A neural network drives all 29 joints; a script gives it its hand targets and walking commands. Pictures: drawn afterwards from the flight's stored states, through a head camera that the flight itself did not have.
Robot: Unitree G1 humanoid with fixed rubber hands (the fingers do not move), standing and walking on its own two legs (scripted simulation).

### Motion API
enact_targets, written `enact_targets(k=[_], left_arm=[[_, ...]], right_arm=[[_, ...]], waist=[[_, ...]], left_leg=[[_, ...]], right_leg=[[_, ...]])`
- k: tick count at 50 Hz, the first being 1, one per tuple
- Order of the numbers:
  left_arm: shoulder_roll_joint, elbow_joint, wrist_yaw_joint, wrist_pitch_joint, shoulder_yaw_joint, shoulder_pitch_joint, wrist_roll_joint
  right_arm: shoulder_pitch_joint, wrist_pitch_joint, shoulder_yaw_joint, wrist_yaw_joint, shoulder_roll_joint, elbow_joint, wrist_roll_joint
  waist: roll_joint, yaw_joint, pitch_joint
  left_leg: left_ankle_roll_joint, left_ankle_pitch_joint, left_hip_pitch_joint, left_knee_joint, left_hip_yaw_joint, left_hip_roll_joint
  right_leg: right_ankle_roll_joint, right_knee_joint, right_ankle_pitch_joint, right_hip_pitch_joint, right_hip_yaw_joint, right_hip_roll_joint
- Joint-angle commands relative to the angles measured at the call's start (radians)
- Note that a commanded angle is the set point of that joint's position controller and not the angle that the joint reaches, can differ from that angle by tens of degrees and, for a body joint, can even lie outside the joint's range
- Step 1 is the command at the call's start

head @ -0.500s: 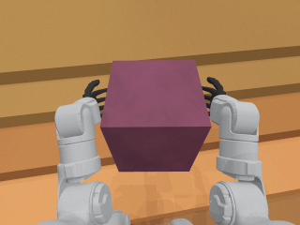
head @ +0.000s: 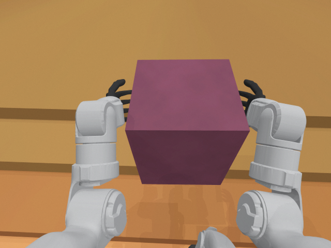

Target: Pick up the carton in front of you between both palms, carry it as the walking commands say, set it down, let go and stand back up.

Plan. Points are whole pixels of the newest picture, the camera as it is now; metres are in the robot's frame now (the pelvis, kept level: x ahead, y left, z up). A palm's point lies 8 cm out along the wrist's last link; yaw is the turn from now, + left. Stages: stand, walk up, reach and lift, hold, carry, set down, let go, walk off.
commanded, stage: carry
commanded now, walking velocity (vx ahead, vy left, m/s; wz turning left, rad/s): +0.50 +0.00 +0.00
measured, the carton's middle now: (181, 126) +0.38 +0.02 +0.10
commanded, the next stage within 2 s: none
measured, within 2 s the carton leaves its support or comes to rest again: neither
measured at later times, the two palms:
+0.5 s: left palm (137, 6) +0.65 +0.17 +0.28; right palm (248, 12) +0.65 -0.13 +0.28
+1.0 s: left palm out of the picture +0.94 +0.15 +0.38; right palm out of the picture +0.95 -0.15 +0.39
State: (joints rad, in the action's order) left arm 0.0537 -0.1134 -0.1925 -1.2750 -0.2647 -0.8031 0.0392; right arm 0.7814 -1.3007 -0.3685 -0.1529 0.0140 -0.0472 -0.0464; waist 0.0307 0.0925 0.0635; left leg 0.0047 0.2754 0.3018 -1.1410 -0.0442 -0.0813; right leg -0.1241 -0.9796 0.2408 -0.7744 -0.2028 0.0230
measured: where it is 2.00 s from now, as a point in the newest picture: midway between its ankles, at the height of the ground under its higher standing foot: (187, 83)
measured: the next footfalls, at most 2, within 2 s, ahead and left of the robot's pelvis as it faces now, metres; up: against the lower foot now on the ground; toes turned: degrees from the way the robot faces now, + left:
left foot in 0.46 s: +0.47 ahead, +0.13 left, +0.10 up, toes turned +8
right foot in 1.02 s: +0.83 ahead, -0.11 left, +0.21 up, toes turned -8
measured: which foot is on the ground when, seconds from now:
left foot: up 0.00-0.44, down 0.46-1.00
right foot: down 0.00-0.54, up 0.56-1.00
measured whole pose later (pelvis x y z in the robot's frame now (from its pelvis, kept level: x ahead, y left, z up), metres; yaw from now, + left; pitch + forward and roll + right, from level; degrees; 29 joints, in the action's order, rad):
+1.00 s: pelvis +0.59 -0.01 +0.19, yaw +0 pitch +4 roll -2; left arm 0.04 0.02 -0.18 -1.30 -0.27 -0.74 0.03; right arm 0.74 -1.29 -0.32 -0.17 0.04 0.03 -0.02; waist 0.00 0.02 0.12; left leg 0.00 0.32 -0.03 -0.31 0.12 -0.12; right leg -0.11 -1.04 0.25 -0.90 -0.19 0.06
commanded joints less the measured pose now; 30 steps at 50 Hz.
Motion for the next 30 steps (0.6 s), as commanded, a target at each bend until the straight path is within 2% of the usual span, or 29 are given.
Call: enact_targets(k=[1, 2, 3, 4, 5, 6, 7, 8, 9, 11, 12, 13, 14, 16, 17, 18, 19, 20, 21, 22, 23, 24, 25, 26, 27, 28, 29, 30], left_arm=[[1.013, 0.189, 0.138, 0.031, 0.595, -0.781, -0.396], [1.045, 0.226, 0.147, 0.043, 0.62, -0.815, -0.412], [1.057, 0.25, 0.155, 0.054, 0.629, -0.798, -0.416], [1.062, 0.295, 0.158, 0.067, 0.65, -0.811, -0.422], [1.061, 0.317, 0.157, 0.072, 0.665, -0.787, -0.421], [1.034, 0.328, 0.155, 0.074, 0.68, -0.759, -0.412], [1.006, 0.341, 0.157, 0.073, 0.689, -0.718, -0.402], [0.969, 0.313, 0.154, 0.067, 0.677, -0.652, -0.377], [0.947, 0.304, 0.151, 0.064, 0.673, -0.615, -0.362], [0.902, 0.304, 0.152, 0.054, 0.662, -0.584, -0.345], [0.886, 0.317, 0.154, 0.048, 0.662, -0.588, -0.347], [0.851, 0.307, 0.151, 0.039, 0.647, -0.585, -0.343], [0.839, 0.309, 0.15, 0.032, 0.645, -0.586, -0.342], [0.795, 0.284, 0.147, 0.015, 0.618, -0.571, -0.349], [0.784, 0.303, 0.146, 0.013, 0.616, -0.592, -0.349], [0.779, 0.269, 0.147, 0.002, 0.596, -0.585, -0.346], [0.768, 0.219, 0.149, -0.006, 0.577, -0.544, -0.335], [0.751, 0.21, 0.147, -0.008, 0.563, -0.546, -0.327], [0.753, 0.166, 0.148, -0.014, 0.544, -0.525, -0.315], [0.751, 0.161, 0.148, -0.014, 0.536, -0.54, -0.31], [0.767, 0.136, 0.145, -0.018, 0.526, -0.536, -0.311], [0.771, 0.115, 0.139, -0.018, 0.515, -0.538, -0.295], [0.784, 0.132, 0.134, -0.011, 0.505, -0.57, -0.278], [0.795, 0.125, 0.134, -0.008, 0.502, -0.568, -0.259], [0.845, 0.099, 0.137, 0.001, 0.491, -0.536, -0.239], [0.839, 0.151, 0.137, 0.012, 0.494, -0.541, -0.228], [0.863, 0.125, 0.137, 0.021, 0.499, -0.532, -0.218], [0.906, 0.191, 0.138, 0.032, 0.512, -0.572, -0.224]], right_arm=[[0.638, 0.009, 0.565, 0.095, 0.921, 0.038, 0.22], [0.676, 0.026, 0.572, 0.091, 0.936, 0.065, 0.214], [0.651, 0.034, 0.602, 0.091, 0.96, 0.076, 0.214], [0.679, 0.053, 0.629, 0.088, 0.966, 0.141, 0.22], [0.668, 0.061, 0.653, 0.084, 0.973, 0.16, 0.235], [0.619, 0.068, 0.667, 0.081, 0.964, 0.152, 0.224], [0.575, 0.073, 0.69, 0.079, 0.951, 0.149, 0.226], [0.549, 0.076, 0.714, 0.079, 0.945, 0.143, 0.239], [0.537, 0.072, 0.721, 0.081, 0.926, 0.175, 0.24], [0.564, 0.066, 0.746, 0.079, 0.896, 0.199, 0.259], [0.578, 0.063, 0.744, 0.078, 0.879, 0.218, 0.263], [0.567, 0.053, 0.745, 0.075, 0.863, 0.208, 0.268], [0.567, 0.044, 0.74, 0.07, 0.851, 0.2, 0.268], [0.567, 0.029, 0.722, 0.059, 0.823, 0.182, 0.265], [0.565, 0.023, 0.719, 0.054, 0.828, 0.171, 0.271], [0.573, 0.016, 0.711, 0.049, 0.822, 0.152, 0.261], [0.569, 0.009, 0.708, 0.045, 0.822, 0.122, 0.265], [0.561, 0.005, 0.702, 0.046, 0.827, 0.1, 0.266], [0.557, 0.0, 0.688, 0.049, 0.829, 0.066, 0.263], [0.6, 0.005, 0.689, 0.05, 0.832, 0.094, 0.265], [0.595, 0.003, 0.669, 0.05, 0.832, 0.063, 0.266], [0.58, 0.001, 0.663, 0.05, 0.854, 0.006, 0.266], [0.601, 0.011, 0.664, 0.057, 0.88, 0.012, 0.28], [0.587, 0.019, 0.661, 0.066, 0.91, 0.009, 0.291], [0.567, 0.028, 0.659, 0.075, 0.959, -0.03, 0.292], [0.571, 0.054, 0.671, 0.078, 0.964, -0.007, 0.301], [0.602, 0.064, 0.698, 0.088, 0.991, 0.049, 0.326], [0.668, 0.081, 0.725, 0.098, 1.054, 0.105, 0.36]], waist=[[-0.174, -0.015, 0.597], [-0.129, -0.036, 0.536], [-0.149, -0.045, 0.5], [-0.141, -0.05, 0.484], [-0.098, -0.045, 0.472], [-0.074, -0.048, 0.473], [-0.04, -0.051, 0.461], [-0.056, -0.036, 0.472], [-0.121, -0.027, 0.462], [-0.136, -0.005, 0.414], [-0.107, -0.008, 0.39], [-0.09, -0.001, 0.352], [-0.053, -0.016, 0.331], [-0.116, -0.017, 0.277], [-0.115, -0.043, 0.28], [-0.154, -0.039, 0.282], [-0.19, -0.035, 0.273], [-0.205, -0.046, 0.258], [-0.21, -0.048, 0.25], [-0.218, -0.071, 0.27], [-0.226, -0.095, 0.314], [-0.273, -0.135, 0.368], [-0.171, -0.177, 0.466], [-0.156, -0.236, 0.555], [0.028, -0.195, 0.562], [0.331, -0.213, 0.698], [0.159, -0.218, 0.714], [0.091, -0.21, 0.636]], left_leg=[[0.052, -0.022, 0.436, -0.645, -0.085, 0.085], [0.074, -0.045, 0.505, -0.638, -0.076, 0.059], [0.088, -0.034, 0.551, -0.645, -0.054, 0.052], [0.098, -0.03, 0.588, -0.627, -0.044, 0.031], [0.104, -0.017, 0.622, -0.608, -0.023, 0.021], [0.097, 0.031, 0.637, -0.552, 0.005, 0.024], [0.092, 0.049, 0.662, -0.51, 0.025, 0.014], [0.089, 0.04, 0.725, -0.551, 0.051, 0.016], [0.094, 0.076, 0.818, -0.642, 0.066, 0.016], [0.105, 0.138, 1.028, -0.808, 0.083, 0.0], [0.107, 0.151, 1.094, -0.846, 0.077, -0.018], [0.103, 0.159, 1.148, -0.851, 0.069, -0.033], [0.095, 0.137, 1.131, -0.754, 0.097, -0.044], [0.078, 0.09, 1.057, -0.64, 0.135, -0.05], [0.064, 0.08, 1.002, -0.543, 0.126, -0.058], [0.065, 0.066, 0.954, -0.488, 0.162, -0.047], [0.069, 0.025, 0.866, -0.365, 0.193, -0.045], [0.084, 0.03, 0.76, -0.279, 0.211, -0.042], [0.099, -0.003, 0.68, -0.178, 0.264, -0.018], [0.127, -0.026, 0.529, -0.031, 0.273, -0.003], [0.134, -0.053, 0.405, 0.038, 0.326, 0.061], [0.137, -0.024, 0.313, 0.11, 0.332, 0.112], [0.131, -0.085, 0.126, 0.294, 0.329, 0.144], [0.101, -0.157, -0.104, 0.528, 0.277, 0.148], [0.175, -0.688, -0.452, 0.554, -0.094, -0.088], [0.411, -1.1, -0.652, 0.625, -0.582, -0.278], [0.405, -0.902, -0.657, 0.594, -0.547, -0.273], [0.35, -0.59, -0.586, 0.596, -0.5, -0.236]], right_leg=[[-0.159, 0.483, -0.17, 0.837, 0.743, 0.284], [-0.122, 0.497, -0.035, 0.796, 0.679, 0.261], [-0.118, 0.535, 0.05, 0.777, 0.628, 0.251], [-0.115, 0.543, 0.075, 0.782, 0.577, 0.247], [-0.112, 0.548, 0.071, 0.785, 0.555, 0.249], [-0.123, 0.558, 0.077, 0.796, 0.531, 0.26], [-0.123, 0.563, 0.052, 0.804, 0.496, 0.25], [-0.129, 0.572, -0.018, 0.849, 0.484, 0.252], [-0.152, 0.579, -0.032, 0.895, 0.488, 0.272], [-0.166, 0.6, -0.025, 0.988, 0.512, 0.303], [-0.16, 0.617, 0.002, 0.993, 0.511, 0.31], [-0.151, 0.639, 0.039, 0.998, 0.504, 0.307], [-0.121, 0.651, 0.094, 0.961, 0.453, 0.266], [-0.102, 0.719, 0.131, 0.874, 0.395, 0.227], [-0.102, 0.741, 0.042, 0.845, 0.362, 0.202], [-0.105, 0.764, -0.036, 0.854, 0.317, 0.187], [-0.104, 0.81, -0.143, 0.82, 0.248, 0.166], [-0.096, 0.819, -0.246, 0.764, 0.178, 0.163], [-0.088, 0.82, -0.405, 0.748, 0.142, 0.153], [-0.07, 0.763, -0.698, 0.731, 0.071, 0.138], [-0.064, 0.697, -1.041, 0.747, 0.053, 0.152], [-0.037, 0.55, -1.351, 0.826, 0.045, 0.163], [0.0, 0.273, -1.457, 0.852, 0.037, 0.141], [0.04, 0.007, -1.296, 0.77, 0.045, 0.119], [0.1, -0.234, -0.311, 0.38, 0.138, 0.029], [0.15, -0.728, 0.128, 0.073, 0.217, -0.179], [0.107, -0.894, 0.115, -0.02, 0.371, -0.115], [0.079, -0.902, 0.1, -0.106, 0.352, -0.086]])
